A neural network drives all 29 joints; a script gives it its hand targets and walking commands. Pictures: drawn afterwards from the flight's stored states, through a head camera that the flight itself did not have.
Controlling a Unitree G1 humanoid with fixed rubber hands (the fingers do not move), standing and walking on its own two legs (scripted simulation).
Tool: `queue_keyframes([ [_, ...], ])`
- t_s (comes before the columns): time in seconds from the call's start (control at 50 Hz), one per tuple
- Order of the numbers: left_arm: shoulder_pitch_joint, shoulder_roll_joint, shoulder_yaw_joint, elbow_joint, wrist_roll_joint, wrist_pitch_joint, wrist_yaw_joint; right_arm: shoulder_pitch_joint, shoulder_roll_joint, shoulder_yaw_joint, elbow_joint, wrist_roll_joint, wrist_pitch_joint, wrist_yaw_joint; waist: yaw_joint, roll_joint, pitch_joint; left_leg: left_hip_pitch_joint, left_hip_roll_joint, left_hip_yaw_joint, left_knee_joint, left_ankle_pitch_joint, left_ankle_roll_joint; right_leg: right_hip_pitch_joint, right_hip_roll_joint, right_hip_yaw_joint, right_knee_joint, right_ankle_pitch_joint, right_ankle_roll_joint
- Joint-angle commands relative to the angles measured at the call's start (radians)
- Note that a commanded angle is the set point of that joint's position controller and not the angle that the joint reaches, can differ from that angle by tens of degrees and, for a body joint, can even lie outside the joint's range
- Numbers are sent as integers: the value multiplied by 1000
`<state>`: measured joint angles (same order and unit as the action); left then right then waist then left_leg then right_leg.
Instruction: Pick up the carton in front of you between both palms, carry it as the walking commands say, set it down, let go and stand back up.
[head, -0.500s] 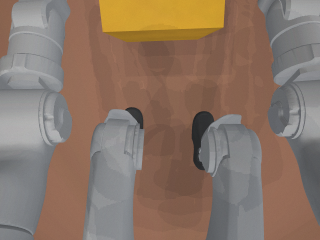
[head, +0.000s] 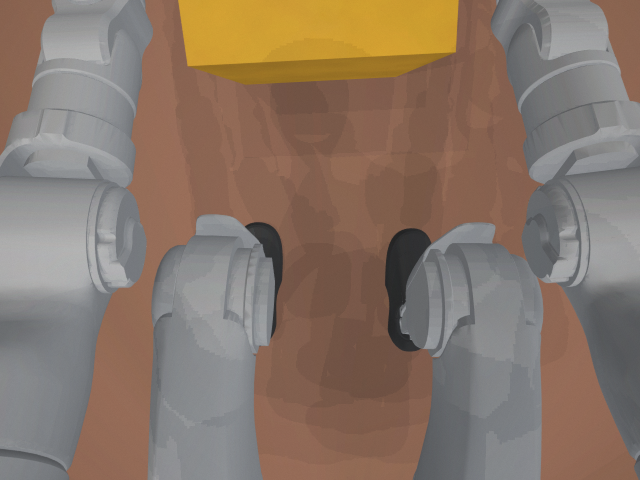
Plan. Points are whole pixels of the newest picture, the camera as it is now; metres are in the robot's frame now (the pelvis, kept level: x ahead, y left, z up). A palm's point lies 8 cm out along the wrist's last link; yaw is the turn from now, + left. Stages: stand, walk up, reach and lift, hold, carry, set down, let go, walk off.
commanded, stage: reach and lift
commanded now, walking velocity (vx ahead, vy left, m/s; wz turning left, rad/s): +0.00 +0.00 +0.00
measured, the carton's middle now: out of the picture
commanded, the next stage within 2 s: none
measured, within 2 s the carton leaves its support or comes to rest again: leaves its support in 0.52 s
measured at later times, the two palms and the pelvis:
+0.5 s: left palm out of the picture +0.54 +0.19 -0.17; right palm out of the picture +0.56 -0.11 -0.17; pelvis +0.00 +0.00 -0.01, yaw +0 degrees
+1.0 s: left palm out of the picture +0.49 +0.18 +0.04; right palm out of the picture +0.51 -0.12 +0.04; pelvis -0.02 +0.00 +0.10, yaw +1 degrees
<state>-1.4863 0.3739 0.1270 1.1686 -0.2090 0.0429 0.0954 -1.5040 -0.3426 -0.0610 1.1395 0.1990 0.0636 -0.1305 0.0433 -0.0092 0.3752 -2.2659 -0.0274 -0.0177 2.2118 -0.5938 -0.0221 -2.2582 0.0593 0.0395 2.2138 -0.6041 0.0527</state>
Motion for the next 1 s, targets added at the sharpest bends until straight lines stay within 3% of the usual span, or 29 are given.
queue_keyframes([
  [0.0,-282,96,-3,-87,-2,-12,-3,-291,-80,-6,-85,-2,-14,0,21,-25,-1178,598,-4,46,-178,365,-16,547,0,-73,-157,312,-10],
  [0.12,-360,-2,-22,-62,21,-4,-15,-357,34,11,-65,-20,-8,9,32,-29,-1120,588,-17,52,-195,305,-15,573,16,-76,-177,272,-10],
  [0.14,-385,-69,-39,-67,21,-1,-27,-374,82,15,-71,-36,-7,15,19,-27,-1117,590,-23,51,-194,304,-14,585,21,-75,-181,271,-15],
  [0.18,-481,-356,-88,-83,35,14,-90,-468,374,55,-70,-54,8,80,16,-27,-1092,580,-41,52,-189,299,-11,573,42,-78,-169,270,-23],
  [0.2,-547,-550,-121,-108,46,29,-138,-523,577,84,-83,-66,22,127,19,-33,-1074,571,-54,53,-182,291,-7,562,55,-76,-163,262,-27],
  [0.24,-577,-790,-120,-138,86,69,-227,-545,822,71,-94,-113,56,213,25,-37,-1012,527,-71,70,-168,264,0,522,72,-86,-156,242,-29],
  [0.28,-559,-894,-112,-178,107,102,-287,-522,934,50,-126,-136,85,264,28,-42,-989,486,-78,88,-158,268,10,495,81,-98,-151,248,-36],
  [0.34,-546,-980,-120,-238,108,131,-329,-501,1006,59,-175,-130,107,294,28,-37,-1006,478,-84,93,-143,315,19,488,83,-101,-137,294,-46],
  [0.42,-576,-1054,-209,-358,48,151,-334,-537,1083,148,-284,-67,121,287,32,-32,-1232,593,-84,92,-131,430,13,571,86,-108,-120,390,-52],
  [0.5,-626,-1107,-322,-584,-25,169,-297,-584,1202,263,-475,2,136,252,55,-28,-1735,839,-93,106,-143,641,-5,778,101,-127,-121,579,-44],
  [0.54,-632,-1157,-356,-665,-30,190,-277,-579,1262,297,-554,1,158,235,52,-10,-1945,910,-106,124,-155,723,-15,838,113,-131,-138,659,-32],
  [0.58,-583,-1202,-372,-698,-18,214,-257,-549,1280,307,-604,-15,180,225,54,12,-2038,978,-119,121,-188,728,-23,833,117,-137,-168,638,-24],
  [0.62,-499,-1243,-365,-657,15,244,-253,-492,1287,291,-588,-47,204,229,40,24,-1952,963,-127,112,-235,656,-29,760,121,-144,-221,546,-21],
  [0.66,-417,-1300,-325,-558,59,268,-262,-418,1300,236,-506,-97,224,243,12,32,-1730,856,-130,106,-296,516,-28,660,123,-144,-287,410,-24],
  [0.72,-337,-1329,-191,-390,169,292,-284,-336,1297,85,-361,-216,248,271,-20,27,-1410,671,-132,108,-391,288,-20,529,122,-141,-377,227,-31],
  [0.76,-317,-1322,-106,-332,237,300,-294,-322,1276,-2,-307,-279,256,283,-23,22,-1320,621,-136,109,-444,210,-15,508,121,-138,-426,170,-36],
  [0.86,-352,-1303,-17,-318,310,296,-299,-343,1275,-76,-279,-332,259,298,-15,18,-1337,656,-141,107,-533,152,-3,561,124,-131,-518,130,-41],
  [0.98,-354,-1344,-44,-360,310,313,-304,-342,1343,-31,-316,-313,282,311,3,12,-1495,791,-139,116,-610,165,-1,682,127,-135,-603,137,-32],
])
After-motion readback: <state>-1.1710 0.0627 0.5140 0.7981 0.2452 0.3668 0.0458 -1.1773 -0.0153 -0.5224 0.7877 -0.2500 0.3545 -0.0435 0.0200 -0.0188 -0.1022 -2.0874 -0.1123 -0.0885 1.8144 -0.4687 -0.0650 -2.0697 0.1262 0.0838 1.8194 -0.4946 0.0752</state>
